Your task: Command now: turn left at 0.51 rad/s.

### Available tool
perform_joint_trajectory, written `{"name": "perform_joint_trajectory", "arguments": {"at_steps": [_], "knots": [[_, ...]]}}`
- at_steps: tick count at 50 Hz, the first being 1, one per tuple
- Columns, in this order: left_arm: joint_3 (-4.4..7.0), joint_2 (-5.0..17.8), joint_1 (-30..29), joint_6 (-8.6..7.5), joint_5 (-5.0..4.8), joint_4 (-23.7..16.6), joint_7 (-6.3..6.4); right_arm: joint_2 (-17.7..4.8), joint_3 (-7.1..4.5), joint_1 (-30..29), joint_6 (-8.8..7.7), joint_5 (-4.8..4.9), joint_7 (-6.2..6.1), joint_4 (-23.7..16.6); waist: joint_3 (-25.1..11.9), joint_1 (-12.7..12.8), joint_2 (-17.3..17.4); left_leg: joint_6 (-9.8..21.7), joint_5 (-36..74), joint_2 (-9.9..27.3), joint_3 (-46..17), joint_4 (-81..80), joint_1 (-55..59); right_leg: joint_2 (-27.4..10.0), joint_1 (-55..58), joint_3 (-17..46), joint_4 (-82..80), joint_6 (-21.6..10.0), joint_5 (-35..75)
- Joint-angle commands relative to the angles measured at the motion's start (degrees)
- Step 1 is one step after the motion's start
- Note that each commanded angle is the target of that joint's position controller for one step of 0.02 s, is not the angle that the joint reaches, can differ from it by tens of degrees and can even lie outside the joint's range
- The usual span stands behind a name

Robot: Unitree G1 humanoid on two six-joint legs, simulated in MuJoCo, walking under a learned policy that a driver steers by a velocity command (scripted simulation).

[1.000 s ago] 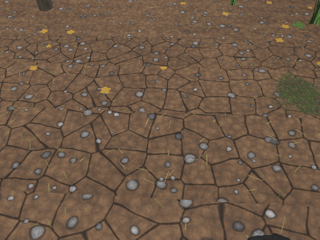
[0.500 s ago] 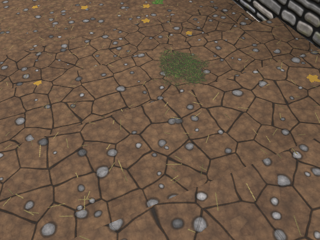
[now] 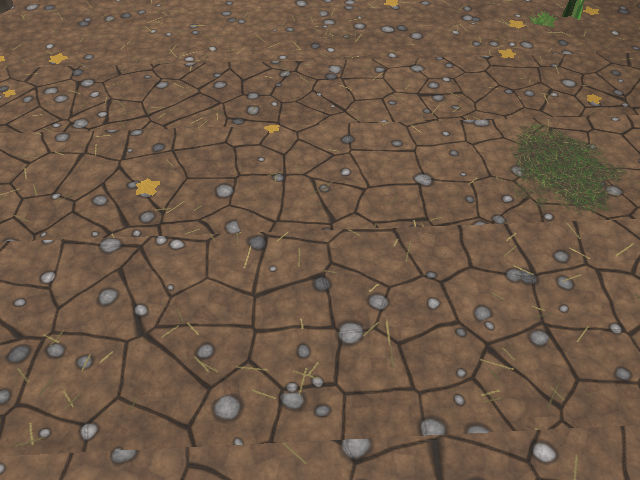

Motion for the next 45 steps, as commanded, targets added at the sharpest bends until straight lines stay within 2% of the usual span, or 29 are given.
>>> {"name": "perform_joint_trajectory", "arguments": {"at_steps": [1,2,3,4,5,6,7,9,13,17,21,24,26,27,28,29,30,31,32,34,35,36,38,41,43,45], "knots": [[-0.95,3.0,-8.3,-1.55,-2.15,-7.9,-0.61,-14.2,-4.86,10.5,-3.40,-1.84,-0.52,-2.7,-2.4,-6.4,4.6,16.1,25.9,19.2,-29.8,-14.5,22.8,7.8,-30.6,12.8,18.0,0.1,-9.4],[0.94,8.2,-7.2,-1.27,-1.80,-6.6,0.25,-11.3,-4.16,5.7,-2.63,0.63,-0.23,-4.1,-2.2,-4.1,6.0,13.9,21.5,16.7,-25.9,-15.5,19.9,7.1,-30.5,11.7,21.8,-0.4,-5.4],[1.50,9.3,-4.6,-1.09,-0.62,-5.0,0.80,-9.1,-3.38,2.0,-1.72,2.55,-0.20,-5.5,-2.9,-2.0,6.6,12.5,21.5,15.7,-23.2,-15.9,14.8,5.9,-27.3,11.8,24.6,-0.4,-2.3],[0.78,7.2,-2.8,-0.93,0.03,-4.2,0.61,-8.7,-3.08,0.6,-0.84,2.51,-0.12,-6.1,-2.2,0.0,5.8,11.5,22.4,15.0,-21.5,-16.7,7.8,5.2,-22.5,11.8,25.6,-0.8,1.8],[0.24,5.5,-1.3,-0.70,-0.04,-3.5,0.19,-8.3,-2.93,0.6,-0.28,1.17,0.07,-6.5,-2.2,1.0,4.2,10.6,22.7,13.6,-20.1,-17.0,3.6,5.9,-19.7,11.6,26.4,-1.1,7.1],[-0.10,4.3,-0.3,-0.45,-0.60,-2.9,-0.16,-7.7,-2.78,1.4,-0.05,0.27,0.17,-6.7,-3.0,0.9,3.6,10.4,23.4,12.7,-19.1,-16.6,2.9,6.8,-19.3,10.9,26.7,-1.0,11.0],[-0.49,3.5,0.0,-0.25,-1.11,-2.6,-0.48,-7.5,-2.78,2.3,-0.11,-0.09,0.17,-6.7,-3.5,0.6,3.6,10.5,23.5,12.1,-18.6,-16.1,2.7,7.2,-19.5,10.6,26.1,-0.6,13.6],[-0.94,3.7,-0.3,0.25,-1.37,-2.8,-0.92,-7.8,-2.86,4.1,-0.92,0.19,0.37,-6.9,-3.6,-0.4,4.1,10.1,19.0,11.4,-19.8,-15.6,3.1,6.9,-20.7,11.1,24.5,0.7,16.4],[-2.11,3.4,-4.1,1.09,-1.38,-3.1,-0.52,-8.3,-3.05,9.5,-1.40,0.45,0.42,-6.2,-4.0,-3.7,4.4,10.9,15.9,12.1,-26.6,-13.1,11.8,6.4,-28.6,12.4,16.4,3.1,17.1],[-2.70,3.9,-6.0,1.25,-1.16,-2.4,-0.55,-8.9,-3.05,9.6,-1.75,0.95,1.35,-6.5,-4.5,-4.1,5.2,12.6,16.9,11.1,-30.5,-11.5,12.8,6.1,-27.8,12.2,11.0,3.6,16.0],[-3.44,3.7,-7.0,1.36,-1.60,-1.7,-1.35,-9.8,-3.33,8.6,-2.01,1.31,1.89,-7.1,-4.3,-4.2,4.4,13.0,20.6,9.7,-31.7,-10.0,10.5,6.3,-22.3,10.5,6.5,3.5,13.6],[-4.26,3.3,-8.5,1.46,-1.86,-1.2,-2.74,-9.2,-2.78,8.7,-2.08,1.76,1.80,-6.8,-4.2,-5.3,3.6,12.9,24.6,10.2,-32.8,-8.2,11.1,5.5,-20.0,9.4,2.4,3.4,13.2],[-5.30,1.6,-8.1,1.31,-1.83,0.5,-4.32,-6.3,-1.07,5.7,-1.73,2.75,2.46,-6.9,-4.8,-4.3,1.8,10.4,27.4,9.5,-30.9,-5.5,8.9,3.4,-14.9,9.1,-2.8,3.5,16.2],[-6.08,0.3,-7.5,1.24,-2.09,1.6,-5.38,-4.7,0.05,3.8,-1.35,3.53,3.39,-6.7,-5.1,-2.9,0.3,8.5,29.7,8.6,-29.9,-4.4,5.5,2.2,-9.3,8.9,-6.4,3.5,21.8],[-6.71,-0.7,-5.5,1.12,-2.97,3.2,-6.65,-3.4,1.19,1.8,-0.75,4.50,5.04,-6.2,-5.5,-0.2,-1.5,5.6,31.3,6.8,-28.3,-3.5,1.2,1.5,-1.2,8.5,-11.9,3.1,31.4],[-6.75,0.0,-4.0,0.90,-3.74,4.3,-7.45,-3.0,1.76,2.9,-0.19,4.50,6.48,-5.3,-6.6,0.2,0.1,1.7,31.6,3.6,-26.7,-3.3,-1.0,2.0,5.3,8.9,-11.4,1.8,37.2],[-6.49,3.6,-5.8,0.50,-3.70,3.4,-7.50,-3.4,1.58,7.4,0.00,4.62,6.85,-4.9,-9.3,-3.3,-1.5,-2.3,26.1,-0.7,-22.7,-3.8,2.9,0.7,6.6,9.8,-9.2,-1.8,46.3],[-6.31,6.0,-9.5,0.15,-3.03,2.7,-7.41,-5.0,1.03,13.2,0.21,4.53,6.45,-3.6,-10.6,-7.2,-2.2,-3.3,21.5,-2.0,-19.6,-5.2,8.4,0.4,4.5,10.2,-9.6,-4.3,43.6],[-5.80,7.2,-10.4,0.24,-2.02,2.9,-7.26,-7.1,0.69,11.8,0.54,4.12,5.79,-3.2,-8.8,-6.9,-1.8,-2.6,19.6,-2.3,-17.5,-4.2,10.3,2.0,1.3,9.2,-9.9,-3.7,38.0],[-5.11,8.1,-12.4,-0.07,-2.71,1.8,-6.79,-10.1,-0.31,8.0,0.84,2.55,3.83,-4.2,-6.9,-6.9,-2.6,-0.4,16.0,-1.5,-15.9,-2.8,8.7,3.5,0.1,10.1,-9.7,-4.0,33.5],[-4.52,9.0,-14.4,-0.27,-2.83,0.2,-6.32,-11.5,-0.81,6.5,0.77,2.36,2.51,-5.2,-6.3,-6.9,-2.3,1.0,14.2,-0.9,-16.3,-3.4,7.4,4.1,-0.2,10.4,-8.5,-4.9,32.3],[-4.05,9.5,-14.7,-0.63,-2.59,-0.5,-5.70,-12.4,-1.18,4.6,0.67,2.58,1.42,-6.1,-5.8,-6.3,-1.3,2.6,12.6,0.1,-17.1,-3.7,6.7,4.2,-0.7,10.9,-7.6,-6.1,32.5],[-3.84,9.2,-12.5,-1.31,-2.07,-0.2,-4.76,-11.8,-1.30,3.4,0.34,2.73,-0.08,-7.5,-5.0,-6.0,-0.6,5.9,12.5,2.4,-19.2,-3.8,6.9,4.3,-1.9,12.7,-6.2,-8.4,32.4],[-4.15,8.2,-10.0,-1.73,-2.06,0.0,-4.41,-10.6,-1.12,3.3,-0.25,2.36,-1.70,-8.9,-4.6,-5.8,-0.7,8.7,15.6,5.7,-21.1,-3.3,8.4,4.4,-2.9,15.4,-5.6,-10.8,32.1],[-4.21,8.5,-9.6,-1.68,-2.00,-0.3,-4.42,-10.8,-1.07,2.9,-0.20,1.97,-2.39,-9.9,-5.1,-5.8,-0.5,8.4,17.0,6.1,-20.2,-2.8,9.7,5.1,-2.5,16.3,-6.0,-12.0,32.6],[-3.90,9.8,-8.1,-1.61,-1.91,-0.4,-4.44,-11.6,-1.06,1.6,0.15,1.62,-2.65,-11.3,-5.9,-5.0,-1.4,6.1,15.8,4.6,-17.5,-1.0,8.6,4.8,0.7,18.6,-7.9,-14.1,34.0]]}}
Velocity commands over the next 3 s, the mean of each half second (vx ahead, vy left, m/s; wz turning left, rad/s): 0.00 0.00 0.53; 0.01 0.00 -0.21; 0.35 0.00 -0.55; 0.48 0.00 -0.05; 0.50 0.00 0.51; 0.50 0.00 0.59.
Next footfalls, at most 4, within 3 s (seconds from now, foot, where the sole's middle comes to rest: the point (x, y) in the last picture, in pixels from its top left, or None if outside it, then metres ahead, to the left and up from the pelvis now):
0.58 right None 0.20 -0.10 -0.77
1.18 left None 0.16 0.11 -0.77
1.66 right None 0.45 -0.17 -0.77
2.30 left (349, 359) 0.87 -0.01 -0.95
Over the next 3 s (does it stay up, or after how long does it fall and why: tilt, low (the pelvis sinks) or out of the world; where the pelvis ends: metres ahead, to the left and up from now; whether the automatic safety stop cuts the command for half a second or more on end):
stays up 1.12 -0.13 -0.17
